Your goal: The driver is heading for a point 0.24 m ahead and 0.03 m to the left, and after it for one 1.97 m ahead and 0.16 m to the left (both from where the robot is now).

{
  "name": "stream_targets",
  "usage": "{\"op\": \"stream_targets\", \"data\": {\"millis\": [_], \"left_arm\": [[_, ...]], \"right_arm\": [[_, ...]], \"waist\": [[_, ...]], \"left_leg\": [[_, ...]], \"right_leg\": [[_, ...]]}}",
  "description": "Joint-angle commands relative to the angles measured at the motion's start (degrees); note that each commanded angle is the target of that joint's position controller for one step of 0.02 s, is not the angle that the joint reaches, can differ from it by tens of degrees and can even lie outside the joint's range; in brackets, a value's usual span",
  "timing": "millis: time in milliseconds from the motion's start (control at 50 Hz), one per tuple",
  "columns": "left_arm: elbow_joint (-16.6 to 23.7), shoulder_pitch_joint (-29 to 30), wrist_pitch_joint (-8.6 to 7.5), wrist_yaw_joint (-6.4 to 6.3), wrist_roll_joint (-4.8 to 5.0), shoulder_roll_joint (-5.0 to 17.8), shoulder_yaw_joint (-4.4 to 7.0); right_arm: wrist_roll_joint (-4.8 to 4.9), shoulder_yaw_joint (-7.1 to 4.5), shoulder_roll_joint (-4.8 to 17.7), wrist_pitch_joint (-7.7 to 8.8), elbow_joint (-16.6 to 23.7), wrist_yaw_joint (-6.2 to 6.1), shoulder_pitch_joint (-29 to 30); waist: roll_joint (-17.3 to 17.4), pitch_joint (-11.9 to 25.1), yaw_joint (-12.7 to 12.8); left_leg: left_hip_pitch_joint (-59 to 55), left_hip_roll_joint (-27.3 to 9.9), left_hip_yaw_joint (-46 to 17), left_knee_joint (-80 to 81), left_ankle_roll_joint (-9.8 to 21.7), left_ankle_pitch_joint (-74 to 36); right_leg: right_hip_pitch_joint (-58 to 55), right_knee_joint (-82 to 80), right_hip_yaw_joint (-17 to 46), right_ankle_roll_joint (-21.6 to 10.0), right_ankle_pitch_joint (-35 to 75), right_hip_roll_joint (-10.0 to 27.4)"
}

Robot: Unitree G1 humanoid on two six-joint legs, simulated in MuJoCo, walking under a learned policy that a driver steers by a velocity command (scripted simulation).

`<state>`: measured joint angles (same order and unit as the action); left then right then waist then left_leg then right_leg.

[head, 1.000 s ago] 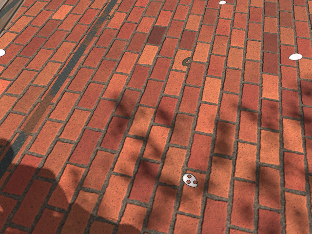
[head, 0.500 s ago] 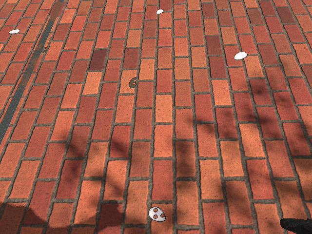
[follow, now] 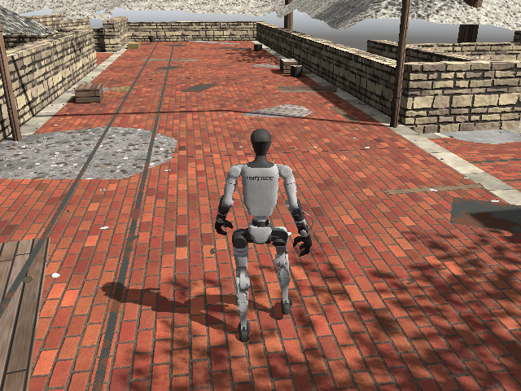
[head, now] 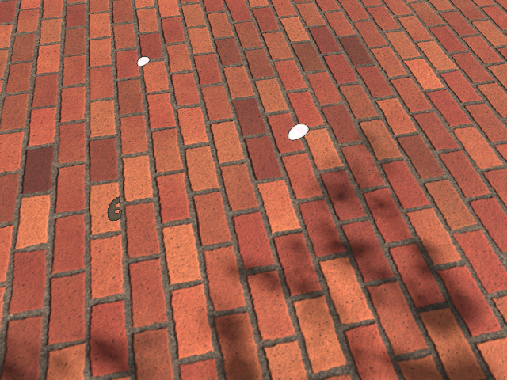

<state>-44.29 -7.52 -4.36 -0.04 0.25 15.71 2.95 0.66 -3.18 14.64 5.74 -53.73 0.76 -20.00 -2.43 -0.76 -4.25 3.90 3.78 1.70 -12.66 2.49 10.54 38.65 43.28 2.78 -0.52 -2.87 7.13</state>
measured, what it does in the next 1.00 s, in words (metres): walks ahead: right foot, then left foot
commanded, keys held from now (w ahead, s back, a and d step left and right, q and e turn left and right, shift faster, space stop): w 1.00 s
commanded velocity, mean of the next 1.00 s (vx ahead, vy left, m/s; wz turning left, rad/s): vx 0.50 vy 0.00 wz -0.02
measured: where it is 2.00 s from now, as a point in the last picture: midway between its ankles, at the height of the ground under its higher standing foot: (247, 186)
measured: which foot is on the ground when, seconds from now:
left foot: down 0.00-0.18, up 0.20-0.68, down 0.70-1.00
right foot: up 0.00-0.16, down 0.18-0.72, up 0.74-1.00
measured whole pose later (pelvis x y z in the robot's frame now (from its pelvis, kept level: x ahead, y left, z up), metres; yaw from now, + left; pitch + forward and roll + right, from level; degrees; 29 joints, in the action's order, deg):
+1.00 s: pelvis +0.56 +0.00 +0.00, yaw +1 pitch +1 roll +1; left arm -47.0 -8.8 -3.8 -0.5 0.3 16.8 3.4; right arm -0.1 -2.8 14.7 5.2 -52.5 1.2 -18.6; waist -2.5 -0.5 -3.0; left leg 7.1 4.0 3.0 -14.5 4.2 8.9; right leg 38.1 51.7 2.6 0.0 -7.1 7.7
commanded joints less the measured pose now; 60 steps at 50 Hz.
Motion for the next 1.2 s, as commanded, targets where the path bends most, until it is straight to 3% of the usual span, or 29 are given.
{"op": "stream_targets", "data": {"millis": [20,100,140,160,180,200,220,240,260,280,300,340,400,500,600,660,680,700,720,740,760,780,800,820,860,940,1060,1140,1200], "left_arm": [[4.42,5.19,-0.85,0.68,0.41,1.70,-0.25],[6.69,8.62,-1.11,1.69,0.75,3.74,0.13],[5.67,3.39,-1.36,1.83,0.62,5.81,1.14],[3.07,-5.11,-1.34,1.50,0.47,8.39,2.57],[1.10,-16.03,-1.17,0.94,-0.12,12.93,3.96],[-0.30,-19.11,-0.73,1.19,-0.27,17.83,4.89],[-0.03,-19.44,-0.68,1.36,0.23,11.65,3.36],[0.80,-14.70,-0.85,1.24,0.19,9.31,2.47],[1.62,-10.51,-0.87,1.21,-0.12,8.14,2.02],[1.95,-7.54,-0.92,1.40,-0.45,6.61,1.60],[2.05,-6.07,-1.15,1.49,-0.94,5.51,1.23],[1.39,-5.91,-1.76,1.65,-0.52,5.54,1.36],[-0.27,-7.78,-2.14,1.14,-0.25,7.40,1.95],[-2.78,-11.70,-1.43,0.18,0.26,8.43,2.05],[-6.05,-16.38,-0.22,-0.12,0.79,9.18,2.31],[-6.65,-15.46,0.67,-0.50,0.86,10.18,2.70],[-6.52,-14.32,1.00,-0.61,0.83,10.53,2.74],[-6.28,-13.98,1.32,-0.74,0.52,9.41,2.25],[-4.77,-14.58,1.27,-0.95,-0.59,7.37,1.20],[-4.72,-22.62,-0.08,-0.05,-0.45,-0.74,-1.05],[-5.29,-18.43,-1.34,0.16,0.95,5.47,0.26],[-3.18,-12.33,-2.11,0.31,2.35,8.63,1.20],[-2.41,-9.15,-2.27,-0.08,2.13,8.27,1.10],[-2.16,-7.95,-2.08,-0.38,1.09,7.76,1.36],[-2.77,-10.33,-0.83,-0.45,0.62,5.81,1.41],[-1.17,-6.15,0.45,-0.66,-0.05,4.09,1.12],[1.63,5.13,-0.40,0.39,0.23,2.23,0.25],[4.07,11.01,-0.90,1.66,0.78,2.79,0.03],[4.47,9.65,-1.35,2.46,0.78,4.56,0.51]], "right_arm": [[0.76,-1.84,10.17,0.55,3.09,-0.47,1.22],[1.04,-1.99,11.05,-0.75,1.62,-0.55,-1.09],[0.95,-2.11,11.88,-1.54,1.72,-0.72,0.24],[0.63,-1.60,10.67,-1.83,1.90,-0.80,0.21],[-0.71,-0.32,7.90,-1.75,3.54,-0.91,0.03],[-0.50,1.84,0.48,-0.40,4.23,-0.46,-7.32],[0.77,0.50,6.76,0.75,3.28,-0.14,-4.66],[1.93,-0.38,9.94,1.42,5.11,0.08,1.01],[1.58,-0.27,9.40,1.53,5.70,-0.19,4.18],[0.56,-0.48,8.84,1.27,5.93,-0.39,5.71],[0.27,-0.61,8.14,0.64,5.84,-0.37,4.87],[0.17,-0.28,5.87,-0.65,5.50,-0.40,3.66],[-0.56,-0.09,5.18,-1.48,7.23,-0.65,8.07],[-0.32,0.59,3.73,-0.80,9.84,0.21,17.82],[0.33,0.75,4.48,-0.19,12.91,1.59,24.92],[0.27,0.10,6.37,0.22,12.93,2.20,22.45],[0.14,-0.65,7.65,0.28,11.75,2.06,17.94],[0.00,-2.07,10.17,0.22,8.93,1.61,8.94],[-0.63,-3.31,14.37,0.03,6.81,0.97,-1.62],[-0.38,-4.09,18.03,-0.41,5.44,1.16,-4.64],[0.29,-2.64,12.34,-0.46,5.76,1.16,-4.52],[0.18,-1.95,10.38,-0.29,6.58,0.95,0.16],[-0.24,-1.52,9.16,-0.24,7.48,0.89,4.62],[-0.74,-1.15,7.67,-0.09,7.82,0.99,7.30],[-1.36,-0.72,6.01,0.37,7.64,1.19,8.83],[-0.80,-1.44,8.61,0.75,5.83,0.42,6.43],[0.01,-1.55,9.94,-0.15,3.33,-0.66,1.22],[0.34,-1.75,10.40,-1.29,1.14,-0.77,-2.54],[0.54,-2.23,11.42,-2.19,0.64,-1.18,-1.90]], "waist": [[5.56,-2.10,0.34],[6.22,-2.53,0.71],[6.99,0.49,4.65],[6.06,5.78,8.48],[0.27,14.60,12.42],[-16.03,21.50,8.63],[-10.68,21.07,10.72],[-7.30,12.44,10.24],[-2.86,8.33,8.71],[-1.10,5.00,7.13],[-2.01,4.21,5.20],[-1.92,3.40,3.61],[-0.21,0.80,3.73],[-0.42,-1.71,6.78],[-0.79,-3.69,8.61],[-2.30,-1.69,6.15],[-2.87,1.12,3.37],[-1.99,6.69,-0.65],[4.00,15.31,-4.00],[19.35,22.68,0.26],[13.64,21.19,-2.62],[11.01,12.17,-2.02],[6.32,7.46,-0.14],[5.48,4.24,1.52],[7.31,3.49,4.49],[5.57,0.40,4.65],[5.28,-1.94,0.85],[5.57,-3.57,-0.80],[6.92,-2.30,1.43]], "left_leg": [[6.06,-13.97,-6.45,5.78,9.10,-9.53],[-2.11,-17.87,-8.05,1.41,7.54,-11.57],[-3.80,-17.33,-6.76,-5.85,5.87,-23.50],[-1.58,-14.43,-4.31,-16.11,4.37,-30.14],[8.94,-11.05,-1.24,-34.09,2.06,-19.03],[31.64,-0.75,-0.71,-53.91,-1.37,16.73],[38.38,-3.13,-7.98,-61.17,-0.73,22.24],[42.08,-6.07,-7.18,-62.20,0.26,17.41],[40.33,-8.80,-5.80,-59.93,0.30,12.14],[38.17,-10.38,-5.47,-56.31,-0.06,8.95],[34.66,-11.74,-5.96,-54.14,-0.23,6.72],[32.04,-12.16,-5.47,-50.90,-0.96,4.93],[35.67,-12.48,-5.10,-43.19,-2.55,-1.53],[33.06,-10.00,-2.61,-25.56,-2.76,-16.26],[34.38,-8.39,-2.57,-18.15,-0.93,-13.87],[29.11,-6.57,-1.25,-16.04,1.32,-7.55],[22.13,-4.65,0.59,-15.09,2.43,-6.69],[9.53,-3.79,1.26,-15.06,4.12,-7.95],[-8.44,-13.83,-10.05,-17.35,7.75,-10.40],[-28.18,-26.20,-37.56,-11.34,17.34,2.12],[-26.85,-25.32,-42.61,-5.56,15.79,11.24],[-19.15,-23.46,-34.30,-4.14,13.05,10.28],[-10.53,-21.45,-27.95,-2.76,11.71,4.80],[-3.42,-19.82,-23.60,-1.19,11.51,-0.84],[3.17,-17.16,-18.19,1.89,10.99,-5.75],[5.89,-16.72,-12.33,5.65,12.06,-11.75],[3.58,-13.80,-5.35,6.23,8.97,-11.91],[-3.94,-17.01,-6.23,3.21,8.76,-12.48],[-8.41,-19.10,-6.91,-1.38,7.34,-20.05]], "right_leg": [[-6.47,-7.71,-2.49,0.63,7.23,-2.08],[-6.21,-12.80,-2.00,-1.61,1.67,-3.14],[-14.53,-15.32,-4.02,-3.51,-1.43,-5.36],[-26.24,-15.76,-4.95,-5.24,-1.49,-6.49],[-43.27,-14.03,5.67,-9.11,0.02,3.32],[-61.45,-20.78,32.96,-18.40,-10.79,15.74],[-60.68,-25.45,38.70,-17.92,-17.85,15.33],[-53.73,-26.04,30.07,-15.28,-15.39,13.29],[-45.99,-26.99,23.28,-14.00,-9.24,10.91],[-39.33,-28.70,18.55,-13.38,-3.93,8.84],[-35.20,-30.44,15.50,-12.91,-0.94,7.41],[-31.43,-33.39,11.94,-13.54,2.23,6.38],[-30.52,-35.86,7.78,-14.09,6.20,6.13],[-30.83,-36.94,1.09,-11.23,5.08,3.07],[-39.65,-33.63,1.75,-10.45,5.72,6.65],[-43.81,-28.37,1.87,-8.87,16.11,7.96],[-43.61,-23.09,0.63,-7.94,25.62,6.77],[-40.36,-12.85,-1.56,-6.41,29.88,3.81],[-28.36,4.85,-4.04,-4.39,14.84,0.32],[-4.42,24.76,-2.73,-0.53,-25.55,-10.62],[2.45,31.16,4.93,-1.34,-30.58,-8.66],[6.13,31.63,3.80,-2.23,-25.69,-5.70],[4.30,29.07,1.98,-2.30,-20.18,-2.62],[1.91,25.76,1.58,-1.92,-16.86,-0.90],[-4.20,22.08,2.02,-1.59,-13.77,0.94],[-0.76,13.08,0.93,0.62,-6.89,1.91],[-2.68,-6.50,-2.11,0.99,8.99,-0.86],[-0.91,-12.15,-2.16,-0.21,6.13,-2.13],[-4.50,-14.56,-2.63,-2.48,-0.16,-3.43]]}}
Velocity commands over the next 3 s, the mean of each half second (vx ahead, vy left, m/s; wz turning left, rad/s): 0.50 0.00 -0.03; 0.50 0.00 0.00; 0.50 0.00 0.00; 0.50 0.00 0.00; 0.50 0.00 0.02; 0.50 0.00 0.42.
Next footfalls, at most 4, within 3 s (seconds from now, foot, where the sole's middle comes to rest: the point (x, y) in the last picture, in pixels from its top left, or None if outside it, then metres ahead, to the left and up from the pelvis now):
0.18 right None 0.28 -0.15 -0.78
0.70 left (216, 345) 0.59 0.09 -0.78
1.26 right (290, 246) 0.88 -0.15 -0.78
1.80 left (210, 177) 1.18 0.09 -0.78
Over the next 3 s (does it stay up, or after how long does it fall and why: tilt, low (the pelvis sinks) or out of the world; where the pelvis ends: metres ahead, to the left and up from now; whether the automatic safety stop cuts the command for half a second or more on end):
stays up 1.68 0.02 -0.02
